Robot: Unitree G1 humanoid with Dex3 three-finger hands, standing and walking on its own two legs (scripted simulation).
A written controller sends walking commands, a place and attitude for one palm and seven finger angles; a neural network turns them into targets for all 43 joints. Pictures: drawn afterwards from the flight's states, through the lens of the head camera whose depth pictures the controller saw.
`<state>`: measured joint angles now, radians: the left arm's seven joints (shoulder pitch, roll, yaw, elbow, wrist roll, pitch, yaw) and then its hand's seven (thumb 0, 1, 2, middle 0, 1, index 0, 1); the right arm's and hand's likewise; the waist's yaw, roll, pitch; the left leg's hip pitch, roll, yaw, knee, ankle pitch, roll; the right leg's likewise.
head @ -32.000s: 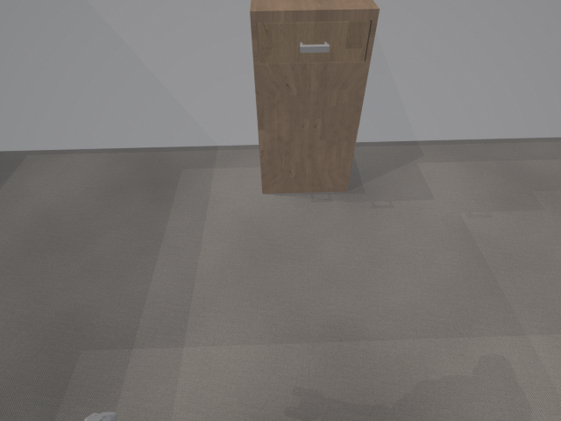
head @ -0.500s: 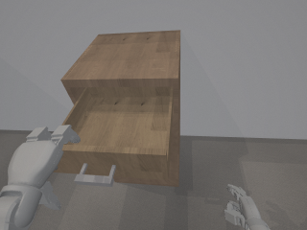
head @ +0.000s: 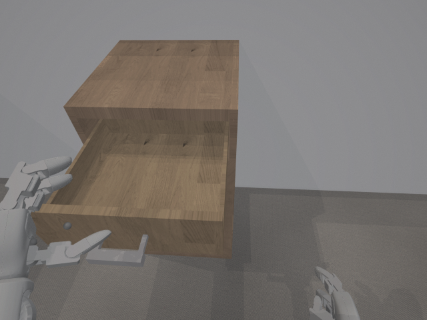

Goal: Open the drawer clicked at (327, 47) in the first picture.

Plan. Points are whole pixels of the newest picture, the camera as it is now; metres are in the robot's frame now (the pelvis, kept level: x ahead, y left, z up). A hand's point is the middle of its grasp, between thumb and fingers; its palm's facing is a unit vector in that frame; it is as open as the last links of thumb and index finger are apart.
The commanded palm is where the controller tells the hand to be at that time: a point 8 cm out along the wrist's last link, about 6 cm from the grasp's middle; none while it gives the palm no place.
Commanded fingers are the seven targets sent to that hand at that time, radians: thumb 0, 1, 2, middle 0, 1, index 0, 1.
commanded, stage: draw the hand back to the body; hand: left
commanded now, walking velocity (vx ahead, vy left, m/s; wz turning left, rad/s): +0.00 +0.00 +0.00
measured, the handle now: (119, 248) +0.24 +0.22 -0.01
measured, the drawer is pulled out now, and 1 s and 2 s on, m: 0.29 0.29 0.29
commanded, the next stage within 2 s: step back with the hand held close in 0.54 s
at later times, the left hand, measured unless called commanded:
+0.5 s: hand (59, 232) +0.18 +0.23 +0.17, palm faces +0.42 -0.81 -0.40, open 7.7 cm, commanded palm +0.13 +0.28 +0.18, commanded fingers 0.00 0.90 0.90 -0.20 -0.30 -0.20 -0.30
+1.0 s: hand (53, 241) +0.18 +0.24 +0.15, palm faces +0.32 -0.83 -0.46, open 7.4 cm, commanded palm +0.11 +0.29 +0.18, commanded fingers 0.00 0.90 0.90 -0.20 -0.30 -0.20 -0.30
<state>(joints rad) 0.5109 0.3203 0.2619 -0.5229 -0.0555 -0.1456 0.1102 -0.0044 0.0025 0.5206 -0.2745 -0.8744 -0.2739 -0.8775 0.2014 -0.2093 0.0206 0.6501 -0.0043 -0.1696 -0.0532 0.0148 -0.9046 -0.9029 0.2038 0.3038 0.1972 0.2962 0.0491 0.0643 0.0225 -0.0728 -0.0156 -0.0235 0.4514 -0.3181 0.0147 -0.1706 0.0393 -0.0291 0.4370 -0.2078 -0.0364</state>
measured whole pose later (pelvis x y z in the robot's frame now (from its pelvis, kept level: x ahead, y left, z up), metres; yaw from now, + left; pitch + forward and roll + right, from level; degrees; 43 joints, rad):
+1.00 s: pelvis -0.02 +0.01 -0.01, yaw +1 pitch +2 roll -1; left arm 0.65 0.39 0.37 -0.62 -0.03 -0.19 0.15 0.02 0.89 0.90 -0.21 -0.30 -0.21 -0.31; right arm 0.21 -0.22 -0.03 0.55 -0.01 -0.07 -0.07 0.01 -0.91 -0.90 0.20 0.30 0.20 0.30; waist -0.04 -0.02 0.01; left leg -0.27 -0.04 -0.02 0.56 -0.32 0.03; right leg -0.35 0.02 -0.03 0.52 -0.20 -0.02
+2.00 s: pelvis -0.23 +0.00 -0.01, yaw +1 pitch +2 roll +1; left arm 0.61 0.41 0.38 -0.62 -0.03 -0.24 0.14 0.01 0.88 0.90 -0.21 -0.30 -0.21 -0.31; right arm 0.20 -0.21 -0.03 0.58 0.00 -0.10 -0.05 0.01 -0.91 -0.90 0.20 0.30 0.20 0.30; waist -0.03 -0.07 0.00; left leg -0.26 0.01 0.04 0.52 -0.28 -0.01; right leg -0.47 -0.01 -0.01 0.62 -0.25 0.01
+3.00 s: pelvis -0.28 +0.00 +0.00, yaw +0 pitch -1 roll +0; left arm 0.28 0.18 0.00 0.86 0.01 0.06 0.03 0.00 0.96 0.90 -0.20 -0.30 -0.20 -0.30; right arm 0.21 -0.19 0.02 0.92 -0.02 0.01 0.00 0.01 -0.91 -0.90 0.20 0.30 0.20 0.30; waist -0.02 -0.03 0.05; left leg -0.24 -0.01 0.03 0.52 -0.26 0.02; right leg -0.25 0.01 -0.04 0.52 -0.24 -0.02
